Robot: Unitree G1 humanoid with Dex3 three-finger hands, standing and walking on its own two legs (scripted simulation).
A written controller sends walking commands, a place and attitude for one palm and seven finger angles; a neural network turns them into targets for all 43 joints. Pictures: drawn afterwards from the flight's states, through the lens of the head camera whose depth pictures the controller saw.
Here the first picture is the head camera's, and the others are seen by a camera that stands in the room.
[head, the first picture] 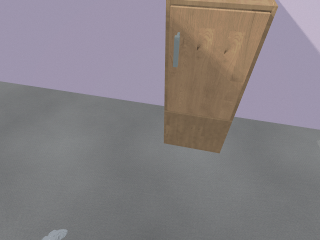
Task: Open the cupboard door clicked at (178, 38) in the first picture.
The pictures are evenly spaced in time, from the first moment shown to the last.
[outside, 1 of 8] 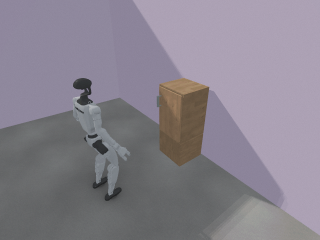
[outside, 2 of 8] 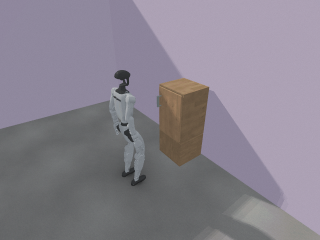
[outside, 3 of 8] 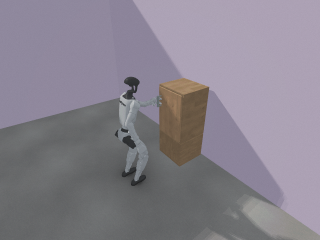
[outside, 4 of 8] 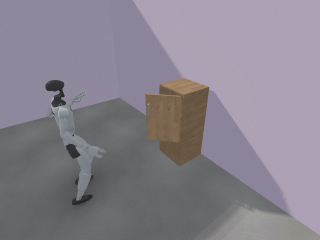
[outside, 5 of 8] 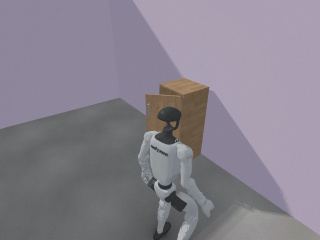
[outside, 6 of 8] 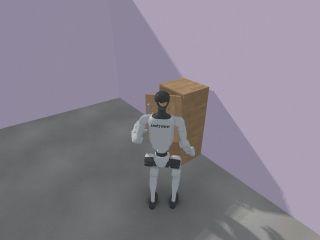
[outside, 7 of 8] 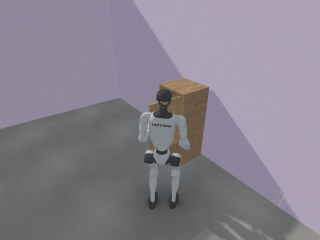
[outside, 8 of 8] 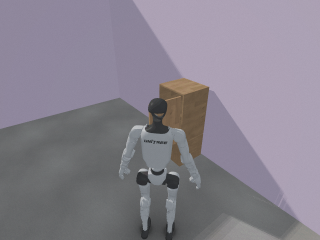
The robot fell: no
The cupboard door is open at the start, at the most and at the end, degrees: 0 87 86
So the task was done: yes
